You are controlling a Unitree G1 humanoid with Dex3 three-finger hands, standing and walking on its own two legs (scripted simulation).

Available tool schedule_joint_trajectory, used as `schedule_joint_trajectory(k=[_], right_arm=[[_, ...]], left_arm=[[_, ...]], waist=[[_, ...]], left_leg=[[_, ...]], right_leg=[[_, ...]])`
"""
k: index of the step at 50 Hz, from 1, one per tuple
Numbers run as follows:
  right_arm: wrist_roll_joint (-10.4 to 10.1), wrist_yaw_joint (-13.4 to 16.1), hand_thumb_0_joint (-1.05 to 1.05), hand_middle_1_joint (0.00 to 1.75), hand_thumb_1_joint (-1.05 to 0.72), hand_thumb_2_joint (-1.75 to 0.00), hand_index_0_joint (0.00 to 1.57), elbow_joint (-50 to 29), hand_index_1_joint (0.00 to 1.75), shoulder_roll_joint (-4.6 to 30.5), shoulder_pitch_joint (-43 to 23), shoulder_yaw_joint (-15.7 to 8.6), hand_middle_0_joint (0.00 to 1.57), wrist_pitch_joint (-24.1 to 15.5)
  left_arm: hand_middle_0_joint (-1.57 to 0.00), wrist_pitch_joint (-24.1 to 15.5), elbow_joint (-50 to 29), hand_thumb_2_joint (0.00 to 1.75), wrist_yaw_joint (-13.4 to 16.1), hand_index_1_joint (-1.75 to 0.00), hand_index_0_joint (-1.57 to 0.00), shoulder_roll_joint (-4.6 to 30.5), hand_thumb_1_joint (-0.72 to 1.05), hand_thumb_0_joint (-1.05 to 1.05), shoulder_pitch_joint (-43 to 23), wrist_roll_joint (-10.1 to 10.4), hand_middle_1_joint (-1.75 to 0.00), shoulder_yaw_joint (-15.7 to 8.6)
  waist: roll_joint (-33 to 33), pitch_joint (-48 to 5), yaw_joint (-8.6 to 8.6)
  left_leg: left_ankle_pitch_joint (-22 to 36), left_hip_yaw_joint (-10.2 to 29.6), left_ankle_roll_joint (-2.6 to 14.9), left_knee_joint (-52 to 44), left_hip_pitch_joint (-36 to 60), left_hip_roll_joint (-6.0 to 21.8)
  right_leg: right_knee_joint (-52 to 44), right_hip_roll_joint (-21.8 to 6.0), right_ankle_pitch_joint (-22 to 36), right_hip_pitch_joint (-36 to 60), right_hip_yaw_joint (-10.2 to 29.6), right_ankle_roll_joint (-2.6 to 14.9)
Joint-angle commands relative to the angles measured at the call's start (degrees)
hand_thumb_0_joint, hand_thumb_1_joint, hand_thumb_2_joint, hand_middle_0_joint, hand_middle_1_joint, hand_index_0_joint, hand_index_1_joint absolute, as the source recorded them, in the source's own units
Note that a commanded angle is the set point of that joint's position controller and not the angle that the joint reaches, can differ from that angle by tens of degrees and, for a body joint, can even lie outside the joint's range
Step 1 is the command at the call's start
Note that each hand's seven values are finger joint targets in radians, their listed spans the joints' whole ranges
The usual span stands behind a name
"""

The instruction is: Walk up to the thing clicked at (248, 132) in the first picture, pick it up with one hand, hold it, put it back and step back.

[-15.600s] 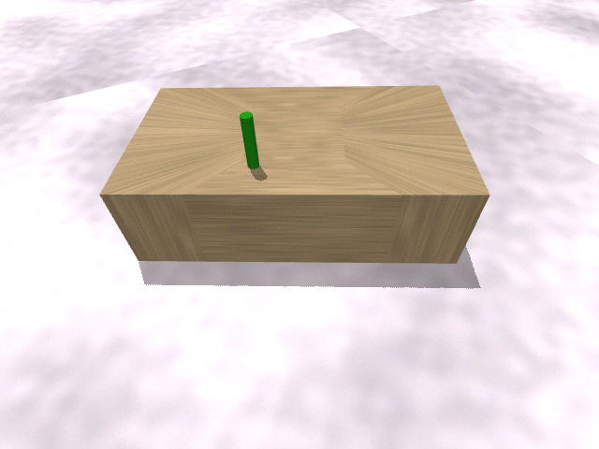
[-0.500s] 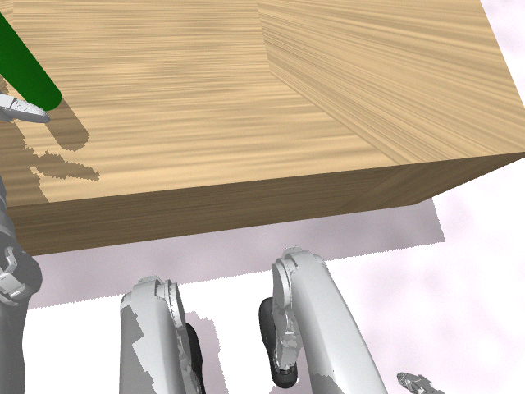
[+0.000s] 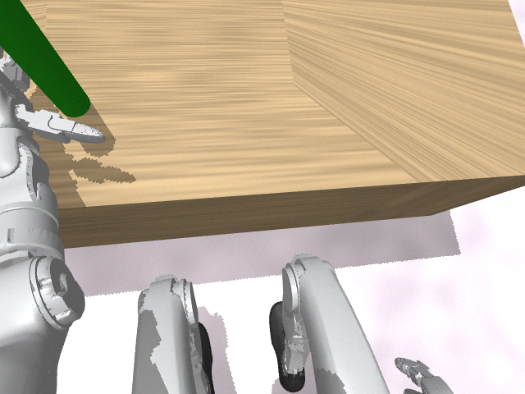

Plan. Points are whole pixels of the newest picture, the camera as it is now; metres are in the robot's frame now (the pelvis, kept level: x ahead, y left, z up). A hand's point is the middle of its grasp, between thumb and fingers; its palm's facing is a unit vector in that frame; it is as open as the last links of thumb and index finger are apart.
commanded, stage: close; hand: left
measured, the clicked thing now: (36, 57) +0.57 +0.24 +0.02
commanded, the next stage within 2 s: settle in 0.70 s
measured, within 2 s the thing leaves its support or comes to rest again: leaves its support in 1.22 s
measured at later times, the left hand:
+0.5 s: hand (53, 96) +0.53 +0.23 -0.01, palm faces +0.22 -0.97 -0.01, open 11.3 cm
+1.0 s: hand (51, 87) +0.54 +0.23 +0.00, palm faces +0.23 -0.97 -0.02, open 6.8 cm
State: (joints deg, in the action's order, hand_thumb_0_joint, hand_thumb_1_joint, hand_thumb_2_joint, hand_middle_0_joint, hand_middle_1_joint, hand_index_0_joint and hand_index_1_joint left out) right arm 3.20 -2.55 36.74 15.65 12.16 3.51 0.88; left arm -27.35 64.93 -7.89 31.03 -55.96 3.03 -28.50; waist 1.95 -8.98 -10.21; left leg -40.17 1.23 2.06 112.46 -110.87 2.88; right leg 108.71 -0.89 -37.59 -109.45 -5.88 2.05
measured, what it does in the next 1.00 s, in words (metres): stands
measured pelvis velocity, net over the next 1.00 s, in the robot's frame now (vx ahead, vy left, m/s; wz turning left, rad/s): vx -0.01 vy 0.00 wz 0.01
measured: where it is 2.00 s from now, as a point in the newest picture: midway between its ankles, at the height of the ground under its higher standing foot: (245, 372)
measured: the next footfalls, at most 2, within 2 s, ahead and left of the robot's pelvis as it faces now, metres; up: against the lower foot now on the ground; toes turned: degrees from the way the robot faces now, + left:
none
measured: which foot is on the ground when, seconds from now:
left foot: down 0.00-1.00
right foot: down 0.00-1.00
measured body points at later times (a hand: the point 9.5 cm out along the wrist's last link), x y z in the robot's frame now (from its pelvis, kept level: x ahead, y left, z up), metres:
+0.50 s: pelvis -0.01 +0.00 -0.01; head +0.21 +0.03 +0.37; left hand +0.51 +0.28 +0.00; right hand +0.05 -0.28 -0.13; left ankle +0.06 +0.11 -0.44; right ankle +0.08 -0.11 -0.44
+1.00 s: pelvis -0.01 +0.00 -0.02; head +0.22 +0.03 +0.36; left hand +0.53 +0.29 +0.00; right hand +0.05 -0.27 -0.15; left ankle +0.06 +0.11 -0.44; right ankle +0.08 -0.11 -0.44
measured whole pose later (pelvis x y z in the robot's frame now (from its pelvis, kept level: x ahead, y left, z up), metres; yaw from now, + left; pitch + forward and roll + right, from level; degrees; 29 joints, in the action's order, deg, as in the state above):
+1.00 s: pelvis -0.01 +0.00 -0.02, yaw +1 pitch +38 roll -4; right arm 3.0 -3.4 35.7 15.6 12.9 2.6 2.3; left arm -28.0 64.0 -5.5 31.2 -59.1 2.7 -26.8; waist 1.2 -8.3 -9.8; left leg -39.7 1.1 2.1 116.6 -114.9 2.4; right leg 113.3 -1.6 -37.6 -113.5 -5.7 2.3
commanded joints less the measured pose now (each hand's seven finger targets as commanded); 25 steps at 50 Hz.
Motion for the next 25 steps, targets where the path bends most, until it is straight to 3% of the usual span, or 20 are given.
schedule_joint_trajectory(k=[1,2,4,7,8,11,13,14,19,25], right_arm=[[0.1,0.9,0.00,0.30,-0.91,-0.90,0.20,-1.1,0.30,11.4,12.5,-4.2,0.20,-0.1],[0.1,0.8,0.00,0.30,-0.91,-0.89,0.20,-0.9,0.30,11.5,12.9,-4.3,0.20,-0.1],[0.2,0.7,0.00,0.30,-0.91,-0.90,0.20,-1.2,0.30,10.8,12.3,-4.2,0.20,-0.2],[0.5,0.6,0.00,0.30,-0.91,-0.90,0.20,-0.9,0.30,11.1,12.3,-4.3,0.20,-0.2],[0.4,0.7,0.00,0.30,-0.91,-0.90,0.20,-0.8,0.30,11.3,12.2,-4.5,0.20,-0.1],[0.4,0.7,0.00,0.30,-0.91,-0.90,0.20,-0.6,0.30,11.1,12.0,-4.5,0.20,0.0],[0.4,0.7,0.00,0.30,-0.91,-0.89,0.20,-0.6,0.30,11.0,11.5,-4.2,0.20,0.0],[0.4,0.7,0.00,0.30,-0.91,-0.89,0.20,-0.6,0.30,11.0,11.3,-4.3,0.20,-0.1],[0.2,0.9,0.00,0.30,-0.91,-0.89,0.20,-1.2,0.30,11.2,10.8,-4.4,0.20,-0.1],[0.3,0.8,0.00,0.30,-0.90,-0.89,0.20,-0.9,0.30,11.4,11.5,-4.5,0.20,-0.2]], left_arm=[[-0.41,-5.5,-13.5,0.23,0.1,-0.33,-0.42,13.2,-0.44,0.00,-20.7,1.5,-0.34,-0.7],[-0.44,-5.4,-11.5,0.24,0.3,-0.35,-0.45,13.8,-0.43,0.00,-19.1,1.3,-0.36,-1.7],[-0.48,-6.1,-13.1,0.29,0.6,-0.40,-0.49,13.9,-0.40,0.00,-21.0,1.1,-0.41,-1.0],[-0.52,-6.2,-13.1,0.31,0.7,-0.42,-0.53,13.3,-0.36,0.00,-21.7,0.8,-0.44,-0.5],[-0.54,-6.2,-13.1,0.34,0.6,-0.45,-0.55,12.3,-0.34,0.00,-22.3,0.5,-0.46,0.7],[-0.57,-6.3,-13.1,0.36,1.1,-0.47,-0.58,13.7,-0.29,0.00,-22.4,0.0,-0.48,-0.1],[-0.60,-6.2,-12.0,0.39,1.2,-0.50,-0.61,14.0,-0.25,0.00,-21.4,0.2,-0.51,-0.4],[-0.60,-6.1,-12.1,0.38,1.0,-0.50,-0.61,12.5,-0.25,0.00,-21.8,0.1,-0.51,0.7],[-0.71,-6.1,-10.4,0.47,1.4,-0.60,-0.72,14.2,-0.17,0.00,-20.0,0.5,-0.61,-1.0],[-0.88,-5.9,-8.4,0.63,0.8,-0.77,-0.90,12.6,0.01,0.00,-19.3,-0.5,-0.79,0.9]], waist=[[7.5,-39.6,-0.85],[6.8,-39.6,-0.70],[5.2,-40.7,-0.82],[7.5,-41.8,-0.59],[9.1,-40.9,-1.01],[10.5,-40.2,-0.04],[9.6,-38.6,-0.20],[10.0,-37.8,-0.74],[6.4,-37.3,-0.66],[7.1,-36.9,-1.16]], left_leg=[[19.5,3.0,0.39,-11.1,25.1,-1.2],[20.1,2.6,0.54,-10.8,24.5,-1.1],[17.6,1.8,0.79,-10.1,21.1,-1.3],[18.0,1.7,0.63,-10.0,23.6,-1.2],[17.9,2.2,0.30,-10.8,25.6,-1.2],[15.3,2.3,0.00,-11.5,26.1,-1.2],[13.4,1.9,0.13,-10.9,23.4,-1.1],[12.9,2.2,0.03,-11.2,23.5,-1.1],[11.4,2.1,0.43,-10.6,20.0,-1.2],[12.2,2.2,0.30,-10.1,20.2,-1.3]], right_leg=[[-10.9,1.9,18.3,23.9,3.3,0.52],[-11.0,1.8,19.4,25.1,3.5,0.37],[-11.5,1.9,18.7,28.0,4.9,-0.03],[-11.4,2.0,18.2,26.6,4.9,0.17],[-11.0,2.0,17.0,23.6,4.2,0.61],[-11.1,2.0,14.2,21.9,4.0,0.81],[-11.5,1.9,12.9,22.5,4.7,0.52],[-11.1,1.8,12.6,21.3,4.3,0.62],[-11.3,1.8,11.8,23.3,4.5,0.11],[-10.3,1.8,12.4,21.7,4.1,0.35]])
